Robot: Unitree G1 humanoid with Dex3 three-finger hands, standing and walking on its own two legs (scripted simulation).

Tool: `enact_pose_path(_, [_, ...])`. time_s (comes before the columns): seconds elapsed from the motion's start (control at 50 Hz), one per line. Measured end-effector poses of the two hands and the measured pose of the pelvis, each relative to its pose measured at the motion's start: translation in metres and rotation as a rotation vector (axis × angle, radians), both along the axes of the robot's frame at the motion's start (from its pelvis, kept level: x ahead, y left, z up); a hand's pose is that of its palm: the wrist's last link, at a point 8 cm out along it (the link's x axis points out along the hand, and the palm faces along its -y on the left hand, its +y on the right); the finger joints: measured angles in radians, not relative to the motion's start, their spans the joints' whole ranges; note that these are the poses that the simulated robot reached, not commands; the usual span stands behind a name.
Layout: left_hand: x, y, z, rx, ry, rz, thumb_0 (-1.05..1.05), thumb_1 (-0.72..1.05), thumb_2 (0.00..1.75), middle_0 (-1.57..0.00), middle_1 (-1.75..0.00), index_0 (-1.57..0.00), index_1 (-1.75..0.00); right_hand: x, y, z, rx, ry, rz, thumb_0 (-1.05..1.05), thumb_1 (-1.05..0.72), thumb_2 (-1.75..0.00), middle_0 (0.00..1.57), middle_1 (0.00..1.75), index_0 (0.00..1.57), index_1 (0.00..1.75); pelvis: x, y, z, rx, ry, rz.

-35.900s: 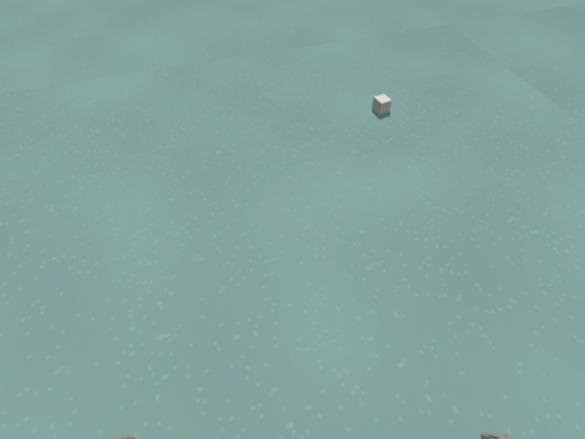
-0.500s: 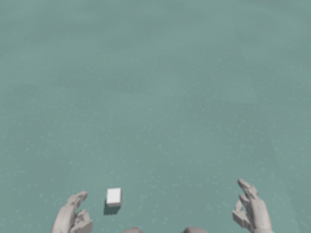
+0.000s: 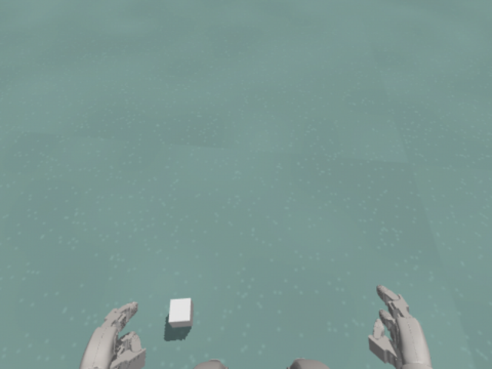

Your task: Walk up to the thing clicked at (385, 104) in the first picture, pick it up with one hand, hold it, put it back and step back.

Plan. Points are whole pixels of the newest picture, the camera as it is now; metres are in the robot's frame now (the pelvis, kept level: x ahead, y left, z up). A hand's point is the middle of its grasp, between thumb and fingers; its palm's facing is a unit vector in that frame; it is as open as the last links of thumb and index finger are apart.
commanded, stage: home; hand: left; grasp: from above
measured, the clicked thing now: (181, 312) +0.40 +0.24 -0.68
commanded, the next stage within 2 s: stand in 0.24 s
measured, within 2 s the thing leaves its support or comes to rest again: neither
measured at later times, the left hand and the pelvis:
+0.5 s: hand (132, 366) +0.15 +0.20 -0.09, palm faces +0.00 -0.95 -0.31, open 7.4 cm; pelvis -0.01 +0.00 +0.02, yaw +0 degrees
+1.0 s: hand out of the picture +0.03 +0.24 -0.11, palm faces +0.02 -0.95 -0.30, open 7.4 cm; pelvis -0.01 +0.02 +0.06, yaw -1 degrees
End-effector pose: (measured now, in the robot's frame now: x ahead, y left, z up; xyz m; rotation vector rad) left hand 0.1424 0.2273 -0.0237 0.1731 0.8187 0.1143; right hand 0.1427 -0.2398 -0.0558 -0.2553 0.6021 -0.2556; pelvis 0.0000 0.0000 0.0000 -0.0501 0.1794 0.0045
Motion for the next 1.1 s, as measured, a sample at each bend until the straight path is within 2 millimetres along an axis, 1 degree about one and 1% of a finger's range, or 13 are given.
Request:
enact_pose_path(0.34, [0.001,-0.005,0.0,-0.003,-0.003,0.005,0.01,0.91,0.89,-0.2,-0.3,-0.2,-0.3,0.003,-0.006,0.0,-0.001,-0.001,-0.001,0.01,-0.9,-0.9,0.2,0.3,0.21,0.3,0.002,-0.005,0.0,0.002,0.002,0.003])
enact_pose_path(0.36, [0.003,-0.004,-0.002,0.02,-0.017,-0.012,0.01,0.91,0.89,-0.2,-0.3,-0.2,-0.3,0.003,-0.006,-0.002,-0.017,0.025,0.023,0.01,-0.9,-0.9,0.2,0.3,0.21,0.3,0.001,-0.005,0.001,0.006,-0.019,0.001])
enact_pose_path(0.4, [0.006,0.001,-0.012,0.066,-0.032,-0.034,0.01,0.91,0.89,-0.21,-0.3,-0.2,-0.3,0.0,-0.009,-0.01,-0.04,0.146,0.091,0.01,-0.9,-0.9,0.2,0.3,0.21,0.3,-0.004,-0.005,0.007,0.022,-0.067,-0.008])
enact_pose_path(0.44, [0.005,0.009,-0.022,0.097,-0.005,-0.04,0.01,0.91,0.89,-0.21,-0.3,-0.2,-0.3,-0.006,-0.013,-0.015,-0.042,0.253,0.126,0.01,-0.9,-0.9,0.2,0.3,0.21,0.3,-0.006,-0.005,0.014,0.034,-0.098,-0.009])
enact_pose_path(0.52, [-0.01,0.026,-0.033,0.118,0.077,-0.013,0.01,0.91,0.89,-0.21,-0.3,-0.2,-0.3,-0.022,-0.024,-0.014,-0.01,0.356,0.092,0.01,-0.9,-0.9,0.2,0.3,0.21,0.3,-0.008,-0.004,0.026,0.049,-0.139,-0.013])
enact_pose_path(0.62, [-0.038,0.043,-0.042,0.125,0.193,0.03,0.01,0.91,0.89,-0.21,-0.3,-0.2,-0.3,-0.046,-0.032,-0.009,0.003,0.438,0.028,0.01,-0.9,-0.9,0.2,0.3,0.21,0.3,-0.006,0.001,0.038,0.048,-0.175,-0.014])
enact_pose_path(0.74, [-0.071,0.052,-0.046,0.11,0.315,0.072,0.01,0.91,0.89,-0.2,-0.3,-0.2,-0.3,-0.073,-0.028,-0.007,0.02,0.524,-0.023,0.01,-0.9,-0.9,0.2,0.3,0.21,0.3,-0.004,0.008,0.051,0.046,-0.214,-0.019])
enact_pose_path(0.84, [-0.094,0.054,-0.048,0.097,0.389,0.087,0.01,0.91,0.89,-0.2,-0.3,-0.2,-0.3,-0.089,-0.02,-0.007,0.043,0.572,-0.049,0.01,-0.9,-0.9,0.2,0.3,0.21,0.3,-0.007,0.012,0.057,0.047,-0.24,-0.02])
enact_pose_path(0.96, [-0.112,0.056,-0.047,0.093,0.441,0.099,0.01,0.91,0.89,-0.21,-0.3,-0.2,-0.3,-0.103,-0.015,-0.008,0.063,0.609,-0.061,0.0,-0.9,-0.9,0.2,0.3,0.21,0.3,-0.011,0.015,0.062,0.051,-0.256,-0.022])
enact_pose_path(1.1, [-0.122,0.06,-0.043,0.104,0.461,0.101,0.01,0.91,0.89,-0.21,-0.3,-0.2,-0.3,-0.11,-0.017,-0.008,0.073,0.619,-0.069,0.0,-0.9,-0.9,0.2,0.3,0.21,0.3,-0.017,0.015,0.065,0.052,-0.264,-0.023])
